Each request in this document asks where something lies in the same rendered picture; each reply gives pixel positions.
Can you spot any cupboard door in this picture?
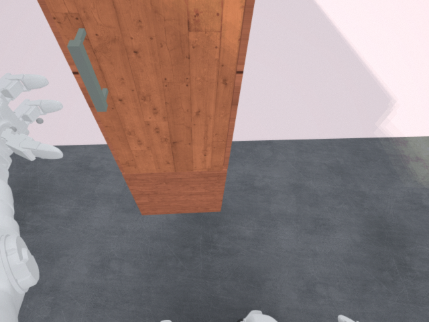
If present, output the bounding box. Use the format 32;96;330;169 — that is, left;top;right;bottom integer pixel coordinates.
44;0;245;174

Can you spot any handle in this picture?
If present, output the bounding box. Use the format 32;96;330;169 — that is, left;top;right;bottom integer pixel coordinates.
67;28;108;112

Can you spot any robot left upper arm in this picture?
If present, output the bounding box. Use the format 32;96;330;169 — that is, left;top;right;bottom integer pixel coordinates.
0;234;40;322

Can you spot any left robot hand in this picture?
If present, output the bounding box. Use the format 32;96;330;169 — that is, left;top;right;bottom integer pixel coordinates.
0;73;63;161

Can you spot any right robot shin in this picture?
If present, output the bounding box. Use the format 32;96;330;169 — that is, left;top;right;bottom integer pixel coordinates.
245;310;262;319

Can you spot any left robot forearm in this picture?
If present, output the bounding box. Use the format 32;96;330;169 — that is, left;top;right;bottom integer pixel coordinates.
0;148;20;236

